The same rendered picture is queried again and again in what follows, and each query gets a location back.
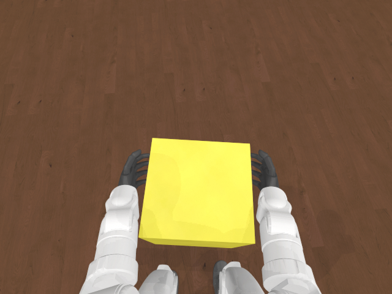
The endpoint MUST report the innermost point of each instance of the left robot thigh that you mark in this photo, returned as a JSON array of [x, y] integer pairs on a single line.
[[160, 281]]

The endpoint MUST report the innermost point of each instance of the robot right foot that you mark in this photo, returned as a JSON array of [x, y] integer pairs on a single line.
[[219, 265]]

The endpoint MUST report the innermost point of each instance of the robot right forearm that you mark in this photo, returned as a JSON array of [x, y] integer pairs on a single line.
[[284, 263]]

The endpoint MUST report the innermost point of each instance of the carton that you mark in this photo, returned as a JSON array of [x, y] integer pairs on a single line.
[[198, 193]]

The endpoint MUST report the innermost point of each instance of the right robot hand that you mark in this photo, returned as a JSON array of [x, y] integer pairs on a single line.
[[268, 176]]

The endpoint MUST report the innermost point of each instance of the left robot hand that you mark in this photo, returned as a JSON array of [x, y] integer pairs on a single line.
[[130, 174]]

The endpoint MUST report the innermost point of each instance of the robot left forearm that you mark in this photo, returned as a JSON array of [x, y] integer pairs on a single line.
[[114, 261]]

